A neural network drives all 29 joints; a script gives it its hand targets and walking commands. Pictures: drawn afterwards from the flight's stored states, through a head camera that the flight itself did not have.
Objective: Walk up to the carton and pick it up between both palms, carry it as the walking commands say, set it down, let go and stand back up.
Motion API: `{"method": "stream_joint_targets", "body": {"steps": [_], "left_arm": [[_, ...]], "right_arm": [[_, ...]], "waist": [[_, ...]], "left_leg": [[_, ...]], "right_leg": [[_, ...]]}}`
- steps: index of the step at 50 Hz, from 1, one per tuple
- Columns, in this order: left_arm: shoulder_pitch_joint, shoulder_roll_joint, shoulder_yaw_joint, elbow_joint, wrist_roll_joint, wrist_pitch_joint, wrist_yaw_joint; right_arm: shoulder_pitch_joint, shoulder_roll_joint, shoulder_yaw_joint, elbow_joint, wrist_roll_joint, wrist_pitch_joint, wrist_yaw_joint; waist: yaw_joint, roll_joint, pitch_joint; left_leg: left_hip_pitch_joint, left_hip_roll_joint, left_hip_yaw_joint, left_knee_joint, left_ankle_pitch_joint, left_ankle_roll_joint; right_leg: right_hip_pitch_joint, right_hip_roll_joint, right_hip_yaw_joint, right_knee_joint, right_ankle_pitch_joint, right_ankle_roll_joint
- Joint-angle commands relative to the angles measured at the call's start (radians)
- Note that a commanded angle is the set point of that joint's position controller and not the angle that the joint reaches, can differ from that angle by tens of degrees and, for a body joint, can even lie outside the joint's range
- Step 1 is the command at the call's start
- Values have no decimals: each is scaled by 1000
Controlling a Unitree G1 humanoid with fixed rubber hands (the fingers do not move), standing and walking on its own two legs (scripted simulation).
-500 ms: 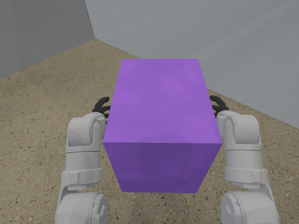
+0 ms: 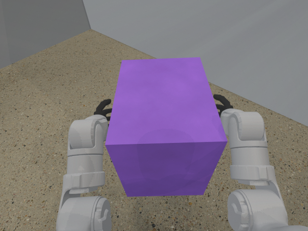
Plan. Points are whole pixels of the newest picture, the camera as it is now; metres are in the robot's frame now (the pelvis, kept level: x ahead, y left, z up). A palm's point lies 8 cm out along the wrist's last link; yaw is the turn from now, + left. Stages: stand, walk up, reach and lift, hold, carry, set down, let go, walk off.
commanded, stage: carry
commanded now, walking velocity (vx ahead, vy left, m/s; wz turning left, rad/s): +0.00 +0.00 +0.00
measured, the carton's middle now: (162, 128) +0.38 +0.01 +0.04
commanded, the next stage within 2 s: none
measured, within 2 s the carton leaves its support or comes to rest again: neither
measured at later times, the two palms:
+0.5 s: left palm (104, 123) +0.35 +0.15 +0.12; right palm (230, 120) +0.35 -0.16 +0.12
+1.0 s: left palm (104, 123) +0.35 +0.15 +0.12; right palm (231, 120) +0.35 -0.16 +0.12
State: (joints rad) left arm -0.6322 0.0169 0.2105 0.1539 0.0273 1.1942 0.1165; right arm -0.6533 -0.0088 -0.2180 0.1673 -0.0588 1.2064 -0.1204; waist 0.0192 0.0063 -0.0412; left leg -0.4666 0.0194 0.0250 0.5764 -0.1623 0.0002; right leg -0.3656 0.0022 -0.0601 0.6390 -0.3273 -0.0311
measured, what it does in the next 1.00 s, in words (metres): stands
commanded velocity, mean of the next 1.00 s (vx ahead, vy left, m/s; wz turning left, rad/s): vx -0.01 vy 0.00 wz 0.00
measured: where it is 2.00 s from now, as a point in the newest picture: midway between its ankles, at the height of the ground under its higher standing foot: outside the picture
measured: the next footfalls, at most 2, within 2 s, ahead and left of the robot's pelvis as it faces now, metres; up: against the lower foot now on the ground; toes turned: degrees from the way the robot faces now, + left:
right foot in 1.64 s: +0.00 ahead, -0.11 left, +0.00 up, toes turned -8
left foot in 2.00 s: -0.19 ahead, +0.12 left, +0.00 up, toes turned +6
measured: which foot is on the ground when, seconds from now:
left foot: down 0.00-1.00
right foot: down 0.00-1.00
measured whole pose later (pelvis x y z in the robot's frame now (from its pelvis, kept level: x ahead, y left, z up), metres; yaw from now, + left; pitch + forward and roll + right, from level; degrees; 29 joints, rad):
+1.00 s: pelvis +0.01 +0.00 +0.00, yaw -1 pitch +2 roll +0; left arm -0.60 0.01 0.19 0.17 0.03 1.19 0.11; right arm -0.60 -0.02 -0.20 0.17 -0.05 1.19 -0.12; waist 0.01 0.00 -0.07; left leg -0.43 0.04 0.05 0.56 -0.17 0.00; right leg -0.32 0.01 -0.06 0.60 -0.32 -0.03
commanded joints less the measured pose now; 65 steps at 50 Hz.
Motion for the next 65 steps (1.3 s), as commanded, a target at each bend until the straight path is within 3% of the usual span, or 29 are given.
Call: {"method": "stream_joint_targets", "body": {"steps": [1,50,52,57,60,65], "left_arm": [[-716,-1058,-610,-137,-394,-29,-252],[-679,-1038,-610,-136,-376,-42,-254],[-694,-1037,-609,-136,-378,-42,-252],[-547,-1068,-607,-148,-352,-31,-258],[-480,-1091,-631,-207,-342,-32,-264],[-349,-1097,-695,-369,-329,-37,-269]], "right_arm": [[-690,1060,598,-127,387,-34,240],[-652,1030,607,-129,383,-43,251],[-668,1029,609,-131,384,-41,250],[-499,1063,601,-147,347,-28,256],[-429,1072,628,-215,343,-31,261],[-330,1064,722,-401,366,-39,273]], "waist": [[-8,-8,-446],[-7,-4,-420],[-7,-7,-417],[-11,-10,-450],[-13,7,-449],[-17,-20,-404]], "left_leg": [[213,94,-63,-38,170,45],[229,107,-49,-61,148,45],[213,114,-49,-32,226,45],[201,154,-56,34,414,40],[197,163,-70,25,376,43],[142,132,-61,7,135,29]], "right_leg": [[134,-116,106,-97,207,-30],[135,-109,93,-131,184,-20],[142,-117,93,-96,272,-21],[142,-153,88,8,528,-8],[119,-153,87,10,464,-12],[80,-179,122,-70,233,-34]]}}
